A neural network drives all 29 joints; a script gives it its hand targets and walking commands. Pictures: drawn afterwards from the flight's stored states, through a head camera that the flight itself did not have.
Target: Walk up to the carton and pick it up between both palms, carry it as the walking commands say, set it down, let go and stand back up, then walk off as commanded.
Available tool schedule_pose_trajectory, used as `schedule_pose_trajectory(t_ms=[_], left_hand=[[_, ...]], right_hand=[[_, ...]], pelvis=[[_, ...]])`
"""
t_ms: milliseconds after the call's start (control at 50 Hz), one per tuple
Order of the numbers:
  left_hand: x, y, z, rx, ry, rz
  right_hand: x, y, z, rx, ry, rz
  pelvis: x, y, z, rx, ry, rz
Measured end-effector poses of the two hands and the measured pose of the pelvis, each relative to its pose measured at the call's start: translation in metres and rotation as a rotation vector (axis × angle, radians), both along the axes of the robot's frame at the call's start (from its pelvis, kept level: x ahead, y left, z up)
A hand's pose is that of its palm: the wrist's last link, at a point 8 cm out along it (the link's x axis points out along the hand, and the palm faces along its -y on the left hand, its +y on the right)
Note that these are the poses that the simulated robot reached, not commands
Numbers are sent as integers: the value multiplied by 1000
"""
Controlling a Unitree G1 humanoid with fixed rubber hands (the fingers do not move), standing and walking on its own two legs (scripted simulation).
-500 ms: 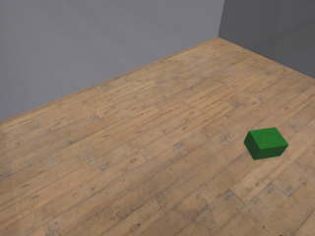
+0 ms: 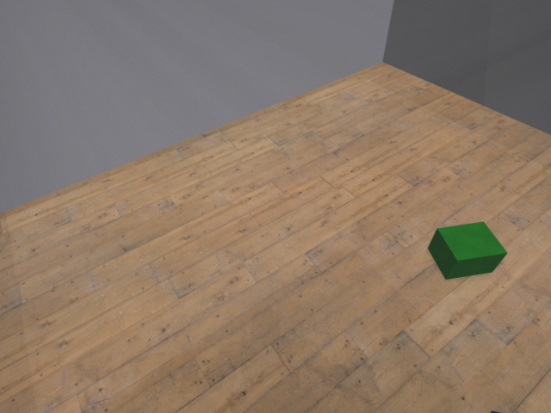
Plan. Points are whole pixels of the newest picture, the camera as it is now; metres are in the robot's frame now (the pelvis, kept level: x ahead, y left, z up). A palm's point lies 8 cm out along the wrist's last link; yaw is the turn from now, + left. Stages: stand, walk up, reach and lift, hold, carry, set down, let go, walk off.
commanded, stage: stand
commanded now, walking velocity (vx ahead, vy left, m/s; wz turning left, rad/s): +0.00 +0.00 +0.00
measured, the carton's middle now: (464, 250) +0.88 -0.74 -0.71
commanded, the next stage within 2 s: walk up in 0.04 s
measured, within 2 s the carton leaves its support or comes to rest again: neither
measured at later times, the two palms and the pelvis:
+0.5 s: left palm (118, 393) +0.20 +0.28 -0.08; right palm out of the picture +0.05 -0.43 -0.09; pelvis +0.04 -0.04 -0.01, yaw -12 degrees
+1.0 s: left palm (243, 268) +0.43 +0.10 -0.09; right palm out of the picture +0.06 -0.49 -0.08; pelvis +0.18 -0.15 -0.02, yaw -24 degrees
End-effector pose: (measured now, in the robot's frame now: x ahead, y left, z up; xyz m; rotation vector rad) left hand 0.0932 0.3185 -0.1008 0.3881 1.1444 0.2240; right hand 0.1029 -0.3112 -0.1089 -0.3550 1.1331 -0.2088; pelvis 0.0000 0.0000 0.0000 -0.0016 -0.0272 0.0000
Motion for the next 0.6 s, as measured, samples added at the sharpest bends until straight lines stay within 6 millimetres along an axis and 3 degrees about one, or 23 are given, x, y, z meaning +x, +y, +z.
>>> schedule_pose_trajectory(t_ms=[280, 360, 480, 560, 600], left_hand=[[10, 0, 1, -10, -11, -28], [33, -3, 8, -5, -6, -116], [98, -36, 22, -12, -56, -239], [142, -63, 16, 35, -119, -296], [149, -75, 11, 45, -130, -297]], right_hand=[[4, -6, 2, -6, -40, -13], [-16, -40, 11, -63, -103, -97], [-52, -104, 20, -149, -76, -191], [-49, -144, 7, -165, -83, -221], [-36, -150, 3, -148, -96, -222]], pelvis=[[4, -2, -3, 8, 7, -32], [10, -9, -6, 24, 13, -99], [32, -37, -11, 18, -7, -189], [52, -71, -31, 12, -12, -231], [59, -81, -34, -1, -23, -249]])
